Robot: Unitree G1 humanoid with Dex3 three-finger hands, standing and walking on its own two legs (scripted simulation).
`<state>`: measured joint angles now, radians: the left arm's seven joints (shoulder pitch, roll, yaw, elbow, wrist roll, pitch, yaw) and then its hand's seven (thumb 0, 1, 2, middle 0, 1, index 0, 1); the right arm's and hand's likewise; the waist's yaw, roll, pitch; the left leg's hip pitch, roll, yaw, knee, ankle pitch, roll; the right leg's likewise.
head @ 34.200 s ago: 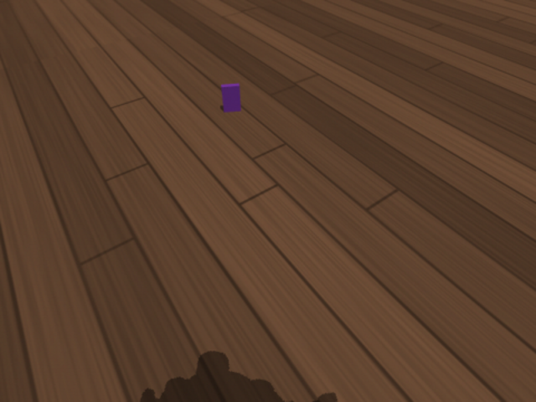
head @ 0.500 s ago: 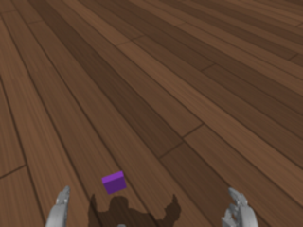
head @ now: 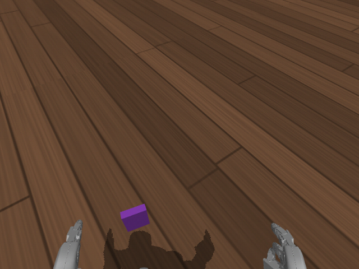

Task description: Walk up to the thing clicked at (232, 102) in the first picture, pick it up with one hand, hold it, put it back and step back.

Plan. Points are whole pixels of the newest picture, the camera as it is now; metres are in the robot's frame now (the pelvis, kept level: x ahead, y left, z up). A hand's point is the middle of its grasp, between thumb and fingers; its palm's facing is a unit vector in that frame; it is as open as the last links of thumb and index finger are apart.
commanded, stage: home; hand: left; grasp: from the side
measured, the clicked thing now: (135, 218) +0.46 +0.21 -0.63
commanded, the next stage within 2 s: stand in 0.16 s
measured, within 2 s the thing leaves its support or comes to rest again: neither
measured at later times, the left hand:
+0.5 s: hand (97, 265) +0.16 +0.18 -0.06, palm faces +0.11 -0.95 -0.28, open 14.6 cm
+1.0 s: hand out of the picture +0.08 +0.25 -0.11, palm faces -0.01 -0.93 -0.36, open 7.5 cm
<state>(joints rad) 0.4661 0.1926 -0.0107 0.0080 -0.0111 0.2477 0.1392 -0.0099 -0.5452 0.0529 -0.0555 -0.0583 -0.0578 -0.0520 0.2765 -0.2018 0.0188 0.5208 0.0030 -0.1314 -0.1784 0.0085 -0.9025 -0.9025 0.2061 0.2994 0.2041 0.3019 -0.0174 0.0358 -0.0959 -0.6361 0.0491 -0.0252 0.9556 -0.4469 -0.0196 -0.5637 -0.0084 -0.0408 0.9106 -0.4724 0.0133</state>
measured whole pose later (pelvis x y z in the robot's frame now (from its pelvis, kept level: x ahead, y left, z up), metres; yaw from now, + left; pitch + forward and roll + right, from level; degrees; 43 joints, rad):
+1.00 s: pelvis -0.01 +0.01 +0.03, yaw +0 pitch -2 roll +0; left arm 0.25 0.33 0.02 0.82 0.03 0.01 0.03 0.01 0.88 0.89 -0.20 -0.30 -0.21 -0.30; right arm 0.20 -0.31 -0.05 0.92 -0.05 -0.01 -0.01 0.01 -0.91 -0.90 0.20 0.30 0.20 0.30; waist 0.01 -0.01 0.04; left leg -0.34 0.01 0.01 0.70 -0.33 0.01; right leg -0.29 -0.05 -0.01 0.69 -0.37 0.03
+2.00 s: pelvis -0.02 +0.01 +0.06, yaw -1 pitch -4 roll +0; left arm 0.14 0.33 -0.01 1.14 0.01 -0.01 0.01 0.01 0.90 0.90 -0.20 -0.30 -0.21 -0.30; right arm 0.14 -0.33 -0.02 1.17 -0.02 0.00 0.00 0.00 -0.91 -0.90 0.20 0.30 0.20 0.30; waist 0.00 0.01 0.06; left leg -0.15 0.01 0.02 0.35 -0.14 -0.01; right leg -0.12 -0.04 -0.01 0.37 -0.19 0.03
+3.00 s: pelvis -0.03 +0.01 +0.04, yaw -1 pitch -2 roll -1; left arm 0.06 0.37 0.04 0.99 0.00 0.04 0.01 0.01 0.90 0.90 -0.21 -0.30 -0.21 -0.30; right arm 0.06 -0.40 -0.06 1.04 0.00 0.04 0.01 0.00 -0.91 -0.90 0.21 0.30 0.20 0.30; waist -0.02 0.02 0.17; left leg -0.31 0.03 0.01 0.58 -0.24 0.01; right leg -0.25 -0.02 0.00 0.53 -0.25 0.02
